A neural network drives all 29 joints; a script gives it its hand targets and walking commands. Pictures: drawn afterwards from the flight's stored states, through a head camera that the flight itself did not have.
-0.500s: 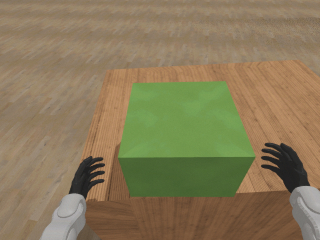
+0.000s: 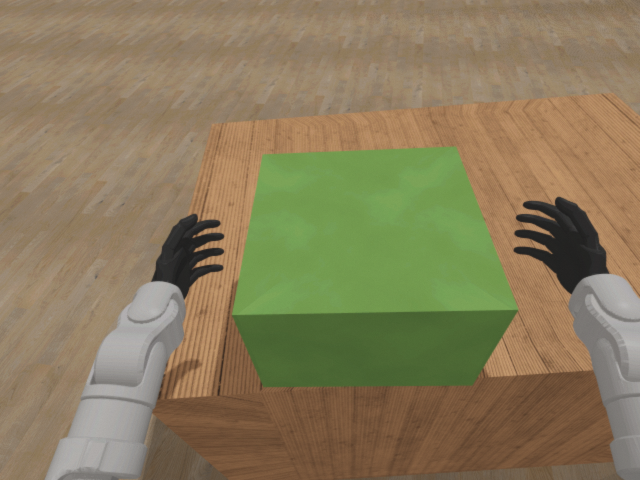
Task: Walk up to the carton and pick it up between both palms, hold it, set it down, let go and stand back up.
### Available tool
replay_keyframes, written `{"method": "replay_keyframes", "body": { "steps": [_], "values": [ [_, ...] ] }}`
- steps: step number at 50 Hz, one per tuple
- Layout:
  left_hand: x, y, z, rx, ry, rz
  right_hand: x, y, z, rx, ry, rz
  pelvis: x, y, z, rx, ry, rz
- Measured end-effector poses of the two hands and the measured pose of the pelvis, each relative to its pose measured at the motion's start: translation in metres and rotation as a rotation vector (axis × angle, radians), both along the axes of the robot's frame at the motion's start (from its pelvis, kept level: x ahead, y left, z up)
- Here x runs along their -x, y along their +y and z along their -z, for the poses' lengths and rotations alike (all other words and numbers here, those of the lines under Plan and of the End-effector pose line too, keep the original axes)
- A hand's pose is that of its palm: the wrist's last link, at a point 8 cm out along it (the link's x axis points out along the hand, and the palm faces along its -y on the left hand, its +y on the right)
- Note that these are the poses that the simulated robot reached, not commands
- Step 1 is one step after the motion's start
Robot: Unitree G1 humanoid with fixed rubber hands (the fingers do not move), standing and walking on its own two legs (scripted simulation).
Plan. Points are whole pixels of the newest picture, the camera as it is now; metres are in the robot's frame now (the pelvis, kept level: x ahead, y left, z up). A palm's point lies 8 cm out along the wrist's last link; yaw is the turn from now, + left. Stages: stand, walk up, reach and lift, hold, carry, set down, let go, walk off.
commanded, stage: reach and lift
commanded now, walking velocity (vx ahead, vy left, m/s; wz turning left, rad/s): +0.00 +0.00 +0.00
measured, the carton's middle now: (362, 263) +0.44 -0.03 +0.00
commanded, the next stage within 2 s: none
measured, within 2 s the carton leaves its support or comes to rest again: neither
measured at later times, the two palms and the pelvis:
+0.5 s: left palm (189, 238) +0.40 +0.20 +0.11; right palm (552, 225) +0.41 -0.27 +0.10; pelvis +0.01 +0.00 +0.00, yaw +0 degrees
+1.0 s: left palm (186, 275) +0.39 +0.23 +0.04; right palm (536, 271) +0.39 -0.26 +0.03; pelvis +0.00 +0.01 -0.01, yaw +0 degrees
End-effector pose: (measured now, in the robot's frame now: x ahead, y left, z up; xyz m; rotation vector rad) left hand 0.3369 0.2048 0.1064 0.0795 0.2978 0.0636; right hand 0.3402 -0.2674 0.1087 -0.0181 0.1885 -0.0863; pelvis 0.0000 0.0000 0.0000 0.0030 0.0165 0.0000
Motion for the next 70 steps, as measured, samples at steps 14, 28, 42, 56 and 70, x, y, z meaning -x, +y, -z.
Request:
{"method": "replay_keyframes", "body": {
  "steps": [14,28,42,56,70],
  "values": [
    [-0.038,0.001,0.002,0.031,0.044,0.003,-0.048,0.003,-0.010,0.005,0.052,0.025,-0.006,0.004,0.000,0.005,0.048,0.000],
    [-0.067,0.001,0.009,0.000,0.060,-0.019,-0.071,-0.002,0.016,-0.015,0.066,0.034,-0.013,0.003,0.000,0.005,0.139,0.000],
    [-0.057,0.022,0.062,0.021,0.022,-0.071,-0.043,-0.004,0.078,0.063,0.119,0.026,-0.007,0.004,0.003,0.009,0.238,0.003],
    [-0.054,0.015,0.075,0.012,0.000,-0.060,-0.060,0.005,0.077,0.041,0.057,0.015,0.002,0.010,0.010,0.017,0.347,0.005],
    [-0.054,-0.001,0.080,0.037,-0.026,-0.054,-0.065,0.011,0.085,0.053,0.066,-0.027,0.000,0.005,0.010,0.017,0.355,0.009]
  ]
}}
